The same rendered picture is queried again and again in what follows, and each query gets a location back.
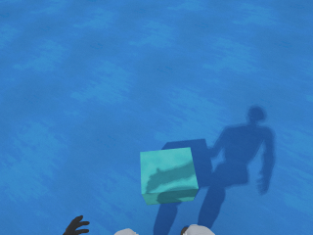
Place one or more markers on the robot left hand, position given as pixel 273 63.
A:
pixel 75 223

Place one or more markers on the carton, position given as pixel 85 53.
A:
pixel 168 176

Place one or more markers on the robot right thigh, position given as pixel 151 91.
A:
pixel 198 230

